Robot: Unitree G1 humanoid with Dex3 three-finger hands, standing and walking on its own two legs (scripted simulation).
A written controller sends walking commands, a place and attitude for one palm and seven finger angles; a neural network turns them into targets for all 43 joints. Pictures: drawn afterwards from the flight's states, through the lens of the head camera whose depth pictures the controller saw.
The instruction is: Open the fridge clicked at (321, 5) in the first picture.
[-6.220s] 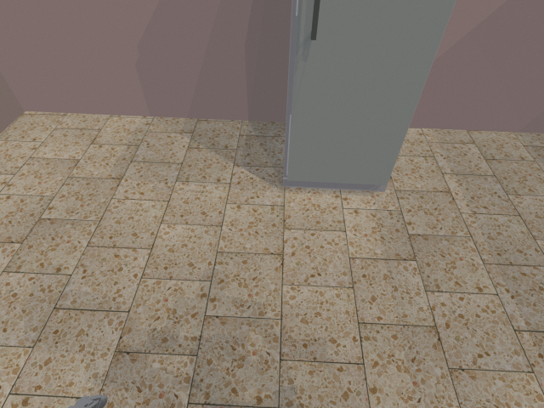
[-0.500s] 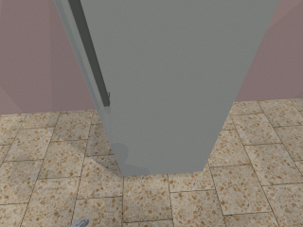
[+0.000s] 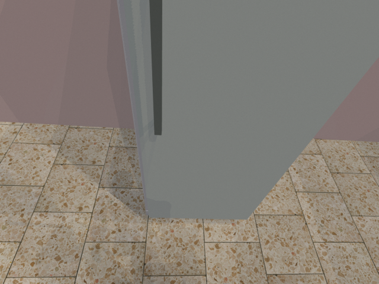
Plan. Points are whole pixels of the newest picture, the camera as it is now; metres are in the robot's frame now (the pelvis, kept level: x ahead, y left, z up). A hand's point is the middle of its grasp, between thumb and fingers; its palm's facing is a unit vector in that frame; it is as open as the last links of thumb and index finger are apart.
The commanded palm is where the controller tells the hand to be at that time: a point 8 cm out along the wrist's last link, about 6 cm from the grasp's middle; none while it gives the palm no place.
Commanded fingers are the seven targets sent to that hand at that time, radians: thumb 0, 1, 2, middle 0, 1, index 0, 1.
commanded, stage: come to a stop and stand still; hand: left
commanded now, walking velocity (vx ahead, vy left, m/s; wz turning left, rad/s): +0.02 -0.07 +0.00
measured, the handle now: (157, 43) +0.47 +0.12 +0.25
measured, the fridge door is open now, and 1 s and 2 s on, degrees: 0 0 0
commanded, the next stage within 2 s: look again from close up in 0.94 s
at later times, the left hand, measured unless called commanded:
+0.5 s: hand out of the picture -0.08 +0.13 -0.18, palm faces +0.07 -0.99 -0.15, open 7.4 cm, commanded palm none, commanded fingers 0.00 0.90 0.90 -0.20 -0.30 -0.20 -0.30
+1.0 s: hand out of the picture -0.03 +0.20 -0.18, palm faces +0.01 -0.97 -0.25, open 7.4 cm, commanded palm none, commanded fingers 0.00 0.90 0.90 -0.20 -0.30 -0.20 -0.30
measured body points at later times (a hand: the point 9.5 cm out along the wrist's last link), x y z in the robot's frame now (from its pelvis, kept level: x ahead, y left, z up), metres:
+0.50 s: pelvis -0.04 -0.02 +0.00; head -0.05 -0.02 +0.45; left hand -0.08 +0.18 -0.16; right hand -0.09 -0.25 -0.16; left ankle -0.03 +0.10 -0.74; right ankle -0.09 -0.16 -0.74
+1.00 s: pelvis -0.05 +0.01 -0.01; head -0.05 +0.00 +0.44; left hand -0.03 +0.25 -0.16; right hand -0.05 -0.21 -0.17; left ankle -0.04 +0.10 -0.74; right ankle -0.09 -0.16 -0.74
